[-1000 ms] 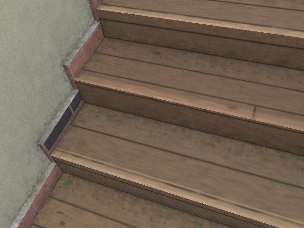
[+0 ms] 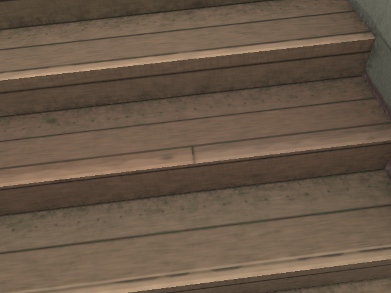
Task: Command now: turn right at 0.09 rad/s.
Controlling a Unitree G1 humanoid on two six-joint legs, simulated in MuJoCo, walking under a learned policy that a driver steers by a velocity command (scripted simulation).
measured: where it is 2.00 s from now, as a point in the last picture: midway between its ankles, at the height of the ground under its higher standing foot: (207, 176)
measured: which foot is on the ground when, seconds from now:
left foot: up 0.00-0.10, down 0.12-0.58, up 0.60-0.88, down 0.90-1.00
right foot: down 0.00-0.90, up 0.92-1.00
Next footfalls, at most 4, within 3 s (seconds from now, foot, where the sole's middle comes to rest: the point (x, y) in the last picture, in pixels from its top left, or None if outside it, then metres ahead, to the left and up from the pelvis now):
0.12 left None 0.03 0.15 -0.78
0.90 left None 0.32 0.12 -0.78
1.40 right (235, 238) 0.60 -0.07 -0.62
1.96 left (181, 131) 0.92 0.08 -0.46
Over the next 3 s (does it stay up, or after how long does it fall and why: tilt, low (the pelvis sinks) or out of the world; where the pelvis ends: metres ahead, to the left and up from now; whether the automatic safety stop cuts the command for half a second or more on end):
stays up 1.13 0.03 0.47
